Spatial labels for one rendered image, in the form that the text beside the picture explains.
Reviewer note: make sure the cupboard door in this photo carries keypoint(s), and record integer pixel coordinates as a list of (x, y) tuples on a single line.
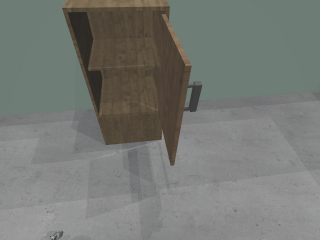
[(174, 75)]

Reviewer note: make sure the handle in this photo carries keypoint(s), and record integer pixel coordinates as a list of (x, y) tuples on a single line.
[(195, 95)]

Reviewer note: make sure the robot left hand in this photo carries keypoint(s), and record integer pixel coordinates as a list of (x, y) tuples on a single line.
[(52, 235)]

